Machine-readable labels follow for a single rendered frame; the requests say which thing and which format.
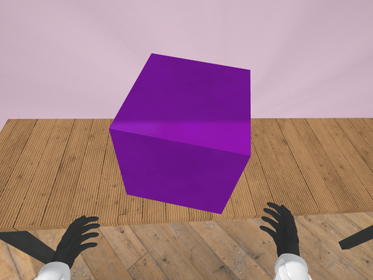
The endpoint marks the table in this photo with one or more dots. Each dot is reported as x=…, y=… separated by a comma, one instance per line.
x=53, y=171

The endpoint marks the left robot forearm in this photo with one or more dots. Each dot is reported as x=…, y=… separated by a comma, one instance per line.
x=54, y=271

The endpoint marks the right robot hand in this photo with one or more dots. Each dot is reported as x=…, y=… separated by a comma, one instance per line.
x=285, y=237

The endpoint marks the left robot hand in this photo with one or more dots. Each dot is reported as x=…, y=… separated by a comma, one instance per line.
x=69, y=247

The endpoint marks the carton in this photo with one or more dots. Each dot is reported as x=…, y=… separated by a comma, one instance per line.
x=183, y=134

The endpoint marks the right robot forearm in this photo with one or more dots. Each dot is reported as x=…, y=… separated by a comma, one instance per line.
x=291, y=267

